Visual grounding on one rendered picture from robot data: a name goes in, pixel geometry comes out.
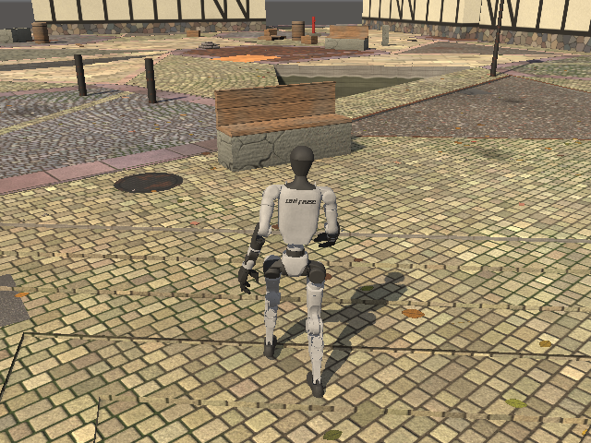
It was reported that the robot left forearm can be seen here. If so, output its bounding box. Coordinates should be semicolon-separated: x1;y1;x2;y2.
242;222;265;269

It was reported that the robot left upper arm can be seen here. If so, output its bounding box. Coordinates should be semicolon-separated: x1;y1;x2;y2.
257;185;282;237

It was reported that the left robot hand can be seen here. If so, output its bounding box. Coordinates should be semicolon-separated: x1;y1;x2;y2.
238;266;259;294

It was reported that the robot right upper arm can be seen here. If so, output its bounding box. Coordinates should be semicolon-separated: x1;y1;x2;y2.
319;186;338;234

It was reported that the robot right thigh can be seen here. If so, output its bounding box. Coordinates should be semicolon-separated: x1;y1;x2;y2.
306;260;326;335

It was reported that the robot right forearm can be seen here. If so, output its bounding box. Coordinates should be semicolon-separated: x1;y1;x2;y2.
327;222;340;242

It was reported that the right robot hand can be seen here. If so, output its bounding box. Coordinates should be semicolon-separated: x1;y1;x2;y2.
314;233;336;247

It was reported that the right robot shin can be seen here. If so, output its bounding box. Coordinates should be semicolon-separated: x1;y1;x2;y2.
308;318;324;384

